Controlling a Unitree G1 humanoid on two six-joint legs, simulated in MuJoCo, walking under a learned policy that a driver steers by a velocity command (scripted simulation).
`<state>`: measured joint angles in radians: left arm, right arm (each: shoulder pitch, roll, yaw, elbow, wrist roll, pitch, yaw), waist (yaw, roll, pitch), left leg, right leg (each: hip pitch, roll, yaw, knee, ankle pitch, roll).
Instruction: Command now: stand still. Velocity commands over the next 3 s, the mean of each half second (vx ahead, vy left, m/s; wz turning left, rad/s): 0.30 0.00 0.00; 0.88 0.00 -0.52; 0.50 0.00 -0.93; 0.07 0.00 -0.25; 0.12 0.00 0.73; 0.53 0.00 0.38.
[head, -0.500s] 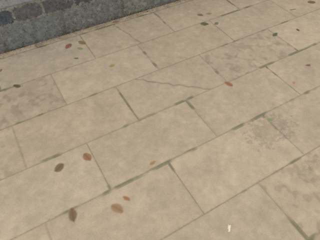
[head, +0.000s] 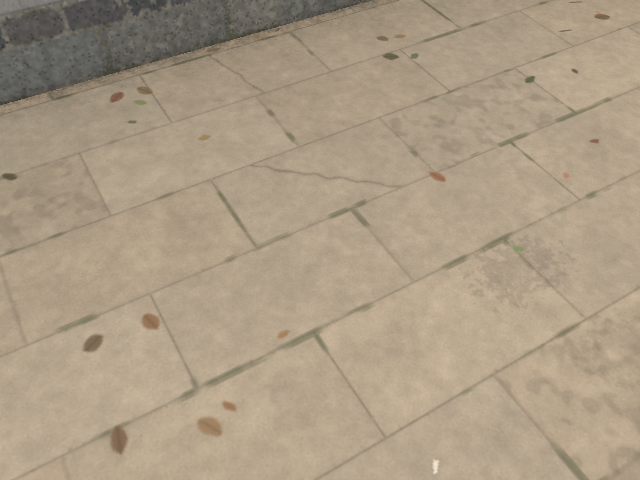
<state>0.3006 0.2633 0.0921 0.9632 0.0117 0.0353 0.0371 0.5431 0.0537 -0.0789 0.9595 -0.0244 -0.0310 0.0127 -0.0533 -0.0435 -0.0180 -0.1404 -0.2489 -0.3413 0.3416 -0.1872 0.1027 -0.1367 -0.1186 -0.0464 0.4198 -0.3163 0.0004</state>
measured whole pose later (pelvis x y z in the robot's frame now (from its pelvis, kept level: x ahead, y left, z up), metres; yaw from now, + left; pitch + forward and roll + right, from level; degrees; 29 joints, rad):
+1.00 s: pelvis +0.22 +0.00 +0.00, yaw -14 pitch +1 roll +1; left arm 0.35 0.20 0.06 0.76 0.01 -0.03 -0.01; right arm 0.17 -0.28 -0.10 0.72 -0.06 -0.06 0.03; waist 0.01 0.08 0.02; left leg -0.60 0.06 -0.06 1.02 -0.20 -0.08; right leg -0.18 0.13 0.06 0.44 -0.28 -0.13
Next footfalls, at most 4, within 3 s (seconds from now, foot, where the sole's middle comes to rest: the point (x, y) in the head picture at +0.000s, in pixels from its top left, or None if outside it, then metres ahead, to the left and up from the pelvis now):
0.44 left None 0.05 0.17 -0.78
0.78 right None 0.21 -0.05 -0.78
1.20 left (286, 465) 0.53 0.05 -0.78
1.60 right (431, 438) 0.58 -0.26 -0.78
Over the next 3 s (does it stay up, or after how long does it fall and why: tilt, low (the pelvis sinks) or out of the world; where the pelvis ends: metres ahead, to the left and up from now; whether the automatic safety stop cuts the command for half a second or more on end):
stays up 0.79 -0.19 -0.02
